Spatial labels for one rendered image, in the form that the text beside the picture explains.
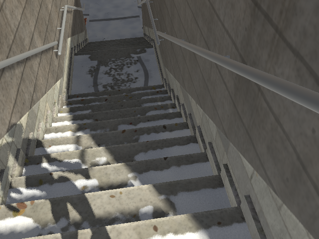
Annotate stairs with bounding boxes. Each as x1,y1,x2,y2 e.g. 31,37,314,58
0,84,252,239
77,37,152,53

